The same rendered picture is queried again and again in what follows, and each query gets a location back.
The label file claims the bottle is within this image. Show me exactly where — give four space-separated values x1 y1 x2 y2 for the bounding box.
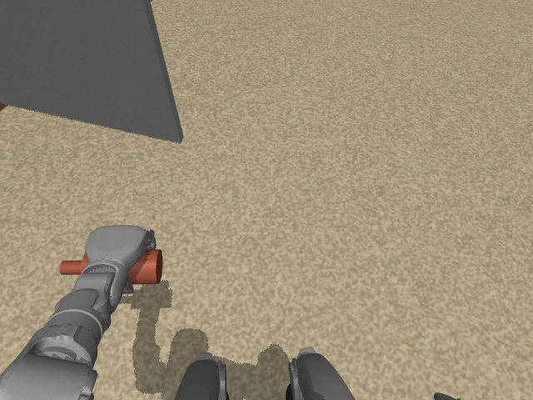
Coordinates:
59 249 162 284

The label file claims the left robot hand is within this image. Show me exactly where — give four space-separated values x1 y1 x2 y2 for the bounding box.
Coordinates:
85 225 157 294

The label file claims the left robot arm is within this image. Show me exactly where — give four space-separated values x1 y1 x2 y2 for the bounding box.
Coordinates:
0 259 128 400

